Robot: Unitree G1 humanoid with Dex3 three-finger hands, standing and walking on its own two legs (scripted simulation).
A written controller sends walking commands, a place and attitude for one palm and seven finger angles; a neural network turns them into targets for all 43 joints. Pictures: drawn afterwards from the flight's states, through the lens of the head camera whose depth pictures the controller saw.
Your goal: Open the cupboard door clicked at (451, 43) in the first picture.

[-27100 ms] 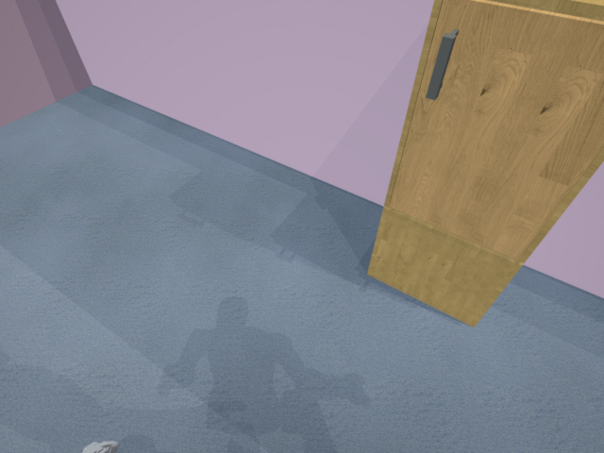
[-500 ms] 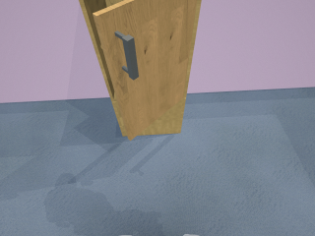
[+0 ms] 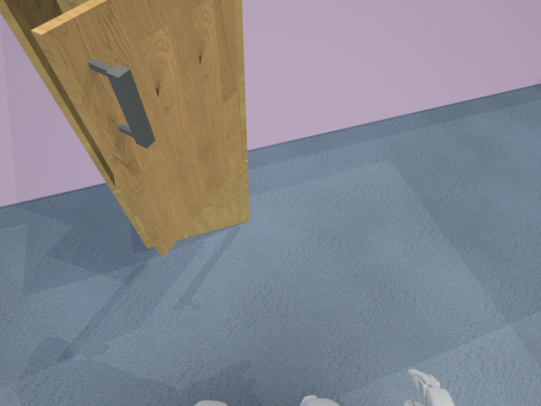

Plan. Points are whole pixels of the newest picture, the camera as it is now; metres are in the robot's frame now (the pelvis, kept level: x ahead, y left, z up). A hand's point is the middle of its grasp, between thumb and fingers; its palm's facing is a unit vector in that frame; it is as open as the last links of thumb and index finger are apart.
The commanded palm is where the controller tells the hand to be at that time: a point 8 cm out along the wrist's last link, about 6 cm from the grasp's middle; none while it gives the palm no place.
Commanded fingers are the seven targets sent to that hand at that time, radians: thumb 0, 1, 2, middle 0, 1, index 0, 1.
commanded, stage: walk to a spot facing it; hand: left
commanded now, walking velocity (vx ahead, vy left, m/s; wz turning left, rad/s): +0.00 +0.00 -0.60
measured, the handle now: (123, 105) +0.48 +0.27 +0.14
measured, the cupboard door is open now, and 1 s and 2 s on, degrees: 41 41 41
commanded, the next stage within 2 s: none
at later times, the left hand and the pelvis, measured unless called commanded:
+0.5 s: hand (183, 373) +0.17 +0.17 -0.17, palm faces -0.32 -0.92 -0.21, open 7.4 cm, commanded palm none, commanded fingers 0.00 0.90 0.90 -0.20 -0.30 -0.20 -0.30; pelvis +0.01 +0.00 +0.00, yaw -19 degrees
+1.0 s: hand (231, 353) +0.21 +0.09 -0.17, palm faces -0.57 -0.79 -0.23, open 7.4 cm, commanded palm none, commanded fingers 0.00 0.90 0.90 -0.20 -0.30 -0.20 -0.30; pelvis +0.03 -0.03 +0.00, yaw -38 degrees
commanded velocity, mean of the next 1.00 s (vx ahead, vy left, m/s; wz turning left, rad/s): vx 0.05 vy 0.00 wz -0.60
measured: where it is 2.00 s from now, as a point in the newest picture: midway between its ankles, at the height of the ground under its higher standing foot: outside the picture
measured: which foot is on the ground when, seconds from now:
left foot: down 0.00-0.20, up 0.22-0.42, down 0.44-0.72, up 0.74-0.96, down 0.98-1.00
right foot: up 0.00-0.18, down 0.20-0.44, up 0.46-0.72, down 0.74-0.98, up 1.00-1.00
